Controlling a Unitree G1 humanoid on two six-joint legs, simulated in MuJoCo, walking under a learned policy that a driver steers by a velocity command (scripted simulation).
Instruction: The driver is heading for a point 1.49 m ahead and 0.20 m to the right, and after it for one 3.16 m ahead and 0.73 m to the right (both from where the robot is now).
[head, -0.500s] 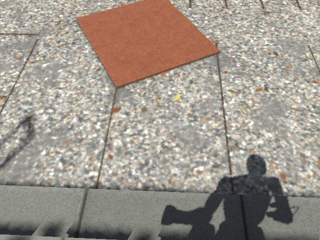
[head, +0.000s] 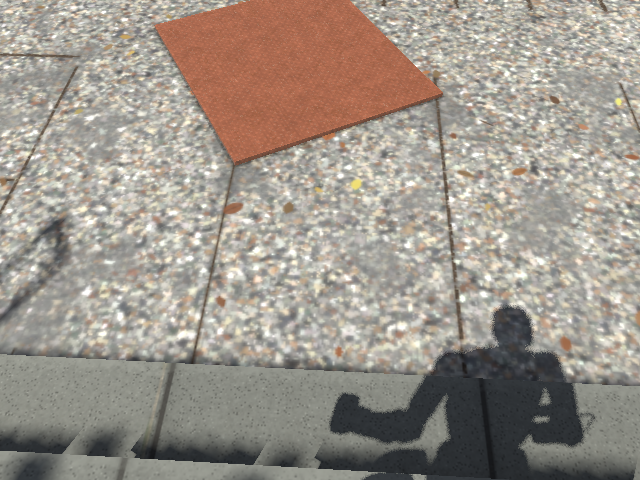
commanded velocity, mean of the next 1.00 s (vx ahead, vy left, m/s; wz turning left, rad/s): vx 0.05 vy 0.00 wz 0.01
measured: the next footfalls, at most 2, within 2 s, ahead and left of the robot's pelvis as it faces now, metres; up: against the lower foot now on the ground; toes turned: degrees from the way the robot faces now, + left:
left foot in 1.12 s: +0.16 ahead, +0.17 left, +0.00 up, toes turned +1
right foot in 1.54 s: +0.38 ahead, -0.04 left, +0.00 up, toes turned -7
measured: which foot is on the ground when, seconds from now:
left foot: down 0.00-0.82, up 0.84-1.00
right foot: down 0.00-1.00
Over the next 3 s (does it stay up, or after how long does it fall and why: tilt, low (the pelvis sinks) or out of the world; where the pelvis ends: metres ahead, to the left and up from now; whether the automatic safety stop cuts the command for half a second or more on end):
stays up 1.11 -0.13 -0.37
